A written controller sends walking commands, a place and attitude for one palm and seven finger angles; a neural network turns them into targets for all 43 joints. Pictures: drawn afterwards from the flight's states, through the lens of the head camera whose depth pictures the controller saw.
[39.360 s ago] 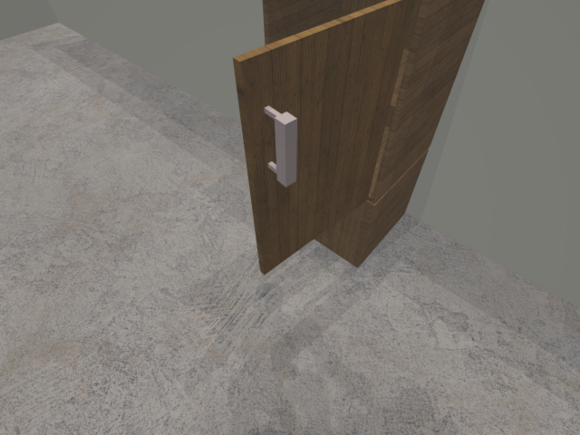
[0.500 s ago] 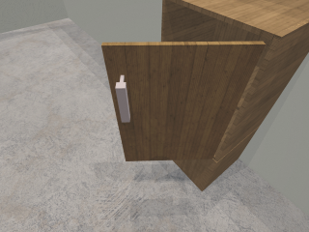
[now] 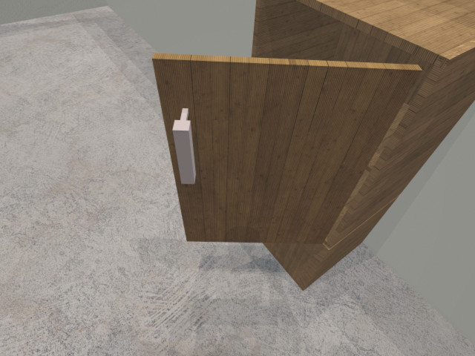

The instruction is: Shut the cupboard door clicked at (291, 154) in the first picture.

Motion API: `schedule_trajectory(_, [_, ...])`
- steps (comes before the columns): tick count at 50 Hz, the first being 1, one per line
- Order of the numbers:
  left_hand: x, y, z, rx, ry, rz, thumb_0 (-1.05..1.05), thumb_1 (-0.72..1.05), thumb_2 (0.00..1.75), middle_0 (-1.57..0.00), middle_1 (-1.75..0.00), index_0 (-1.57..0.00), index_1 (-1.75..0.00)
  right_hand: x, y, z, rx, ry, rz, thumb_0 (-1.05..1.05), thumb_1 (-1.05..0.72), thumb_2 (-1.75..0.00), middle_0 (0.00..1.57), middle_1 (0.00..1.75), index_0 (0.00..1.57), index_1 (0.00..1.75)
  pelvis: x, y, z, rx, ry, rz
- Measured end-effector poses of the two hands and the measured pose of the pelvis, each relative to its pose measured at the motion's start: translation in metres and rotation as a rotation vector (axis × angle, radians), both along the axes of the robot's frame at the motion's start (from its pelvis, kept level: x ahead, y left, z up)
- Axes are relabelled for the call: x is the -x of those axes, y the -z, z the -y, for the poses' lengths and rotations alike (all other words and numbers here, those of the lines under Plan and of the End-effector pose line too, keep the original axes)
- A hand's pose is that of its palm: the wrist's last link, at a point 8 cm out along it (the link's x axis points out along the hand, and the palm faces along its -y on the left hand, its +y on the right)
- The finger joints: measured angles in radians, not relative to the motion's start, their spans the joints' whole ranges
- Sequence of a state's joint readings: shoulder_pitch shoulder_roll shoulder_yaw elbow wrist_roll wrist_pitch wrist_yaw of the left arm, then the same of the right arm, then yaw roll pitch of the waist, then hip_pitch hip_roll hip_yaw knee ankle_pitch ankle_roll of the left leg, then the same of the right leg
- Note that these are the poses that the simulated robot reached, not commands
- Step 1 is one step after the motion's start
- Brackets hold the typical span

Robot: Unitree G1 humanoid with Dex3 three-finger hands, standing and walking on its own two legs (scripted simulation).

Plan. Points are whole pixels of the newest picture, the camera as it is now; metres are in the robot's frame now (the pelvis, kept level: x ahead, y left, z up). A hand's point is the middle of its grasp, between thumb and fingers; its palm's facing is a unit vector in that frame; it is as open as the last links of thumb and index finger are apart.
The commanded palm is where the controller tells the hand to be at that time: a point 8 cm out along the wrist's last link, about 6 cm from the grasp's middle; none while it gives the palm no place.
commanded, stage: shuffle to correct the standing spot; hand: left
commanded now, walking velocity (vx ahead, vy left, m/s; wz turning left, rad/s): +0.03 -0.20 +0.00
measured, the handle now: (186, 146) +0.46 +0.13 +0.09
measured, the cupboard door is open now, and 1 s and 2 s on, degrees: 54 54 54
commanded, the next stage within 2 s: come to a stop and stand still in 0.46 s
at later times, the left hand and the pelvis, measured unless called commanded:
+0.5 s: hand out of the picture +0.01 +0.12 -0.19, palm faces +0.07 -0.99 -0.11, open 7.4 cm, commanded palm none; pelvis +0.02 -0.05 +0.00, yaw +1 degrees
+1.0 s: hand out of the picture +0.05 +0.06 -0.17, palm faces +0.10 -0.97 -0.24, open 7.3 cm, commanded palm none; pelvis +0.01 -0.13 +0.00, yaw +2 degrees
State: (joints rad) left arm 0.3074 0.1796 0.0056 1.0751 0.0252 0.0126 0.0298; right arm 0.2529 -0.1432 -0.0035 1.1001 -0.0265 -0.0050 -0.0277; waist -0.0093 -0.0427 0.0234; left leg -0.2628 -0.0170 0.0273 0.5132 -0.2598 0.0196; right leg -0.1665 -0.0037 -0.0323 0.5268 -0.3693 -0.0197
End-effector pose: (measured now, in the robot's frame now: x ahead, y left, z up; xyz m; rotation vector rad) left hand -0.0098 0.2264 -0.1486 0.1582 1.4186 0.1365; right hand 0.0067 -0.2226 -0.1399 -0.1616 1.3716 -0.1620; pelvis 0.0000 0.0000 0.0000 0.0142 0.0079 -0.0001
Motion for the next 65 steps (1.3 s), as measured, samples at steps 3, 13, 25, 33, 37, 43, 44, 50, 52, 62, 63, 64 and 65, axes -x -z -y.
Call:
schedule_trajectory(3, [0.011,-0.002,0.009,-0.006,-0.023,-0.025,0.0,0.9,0.9,-0.19,-0.3,-0.2,-0.3,0.001,0.003,0.009,-0.003,-0.003,-0.022,0.01,-0.91,-0.9,0.21,0.3,0.2,0.3,-0.001,0.001,0.01,0.006,-0.01,-0.008])
schedule_trajectory(13, [0.042,0.011,0.045,0.042,-0.116,-0.098,0.0,0.9,0.9,-0.19,-0.3,-0.2,-0.3,-0.031,0.001,0.034,0.05,-0.048,-0.025,0.01,-0.91,-0.9,0.2,0.3,0.2,0.3,-0.016,0.008,0.029,0.042,-0.049,-0.008])
schedule_trajectory(25, [-0.013,0.01,0.059,0.078,-0.074,-0.011,0.01,0.9,0.9,-0.19,-0.3,-0.2,-0.3,-0.047,-0.023,0.057,0.094,-0.033,0.085,0.0,-0.93,-0.9,0.21,0.3,0.2,0.3,-0.016,-0.004,0.05,0.053,-0.013,0.005])
schedule_trajectory(33, [-0.068,-0.008,0.079,0.003,-0.024,0.132,0.0,0.91,0.9,-0.19,-0.3,-0.19,-0.3,-0.019,-0.014,0.104,0.047,-0.008,0.016,0.01,-0.91,-0.9,0.21,0.3,0.2,0.3,-0.008,-0.005,0.094,0.052,-0.021,-0.011])
schedule_trajectory(37, [-0.079,-0.006,0.102,-0.055,0.002,0.198,0.0,0.91,0.9,-0.19,-0.3,-0.19,-0.3,-0.008,0.012,0.136,0.006,0.013,-0.014,0.01,-0.91,-0.9,0.21,0.3,0.2,0.3,-0.009,0.012,0.122,0.005,-0.018,-0.01])
schedule_trajectory(43, [-0.07,-0.023,0.127,-0.061,-0.019,0.197,0.0,0.92,0.9,-0.2,-0.3,-0.2,-0.3,-0.018,0.01,0.153,-0.02,-0.003,-0.015,0.01,-0.91,-0.9,0.2,0.3,0.19,0.3,-0.012,0.0,0.132,-0.003,-0.03,0.004])
schedule_trajectory(44, [-0.067,-0.024,0.127,-0.062,-0.023,0.194,0.0,0.92,0.9,-0.2,-0.3,-0.2,-0.3,-0.021,0.007,0.153,-0.022,-0.008,-0.006,0.01,-0.91,-0.9,0.2,0.3,0.19,0.3,-0.012,-0.002,0.134,-0.008,-0.032,0.004])
schedule_trajectory(50, [-0.046,-0.015,0.118,-0.054,-0.064,0.16,0.0,0.91,0.9,-0.2,-0.3,-0.2,-0.3,-0.049,-0.005,0.143,-0.01,-0.057,0.056,0.01,-0.91,-0.9,0.2,0.3,0.19,0.3,-0.008,-0.003,0.131,-0.01,-0.04,0.002])
schedule_trajectory(52, [-0.038,-0.006,0.11,-0.047,-0.081,0.139,0.0,0.91,0.9,-0.2,-0.3,-0.2,-0.3,-0.058,-0.006,0.137,0.002,-0.07,0.09,0.01,-0.91,-0.9,0.2,0.3,0.19,0.3,-0.007,0.002,0.125,0.001,-0.041,0.003])
schedule_trajectory(62, [-0.009,-0.008,0.082,-0.079,-0.062,0.056,0.01,0.9,0.9,-0.2,-0.3,-0.2,-0.3,-0.083,0.007,0.097,-0.043,-0.11,0.217,0.01,-0.91,-0.9,0.2,0.3,0.2,0.3,-0.008,0.01,0.098,0.004,-0.029,0.008])
schedule_trajectory(63, [-0.008,-0.01,0.08,-0.089,-0.061,0.058,0.01,0.9,0.9,-0.2,-0.3,-0.2,-0.3,-0.085,0.009,0.094,-0.055,-0.11,0.224,0.01,-0.91,-0.9,0.2,0.3,0.2,0.3,-0.008,0.011,0.097,-0.004,-0.024,0.006])
schedule_trajectory(64, [-0.007,-0.012,0.079,-0.099,-0.06,0.06,0.01,0.9,0.9,-0.2,-0.3,-0.2,-0.3,-0.087,0.012,0.091,-0.068,-0.11,0.229,0.01,-0.91,-0.9,0.2,0.3,0.2,0.3,-0.008,0.012,0.096,-0.013,-0.018,0.003])
schedule_trajectory(65, [-0.007,-0.015,0.079,-0.104,-0.058,0.058,0.01,0.9,0.9,-0.2,-0.3,-0.2,-0.3,-0.088,0.014,0.089,-0.078,-0.107,0.231,0.01,-0.91,-0.9,0.2,0.3,0.2,0.3,-0.008,0.011,0.095,-0.009,-0.014,0.003])
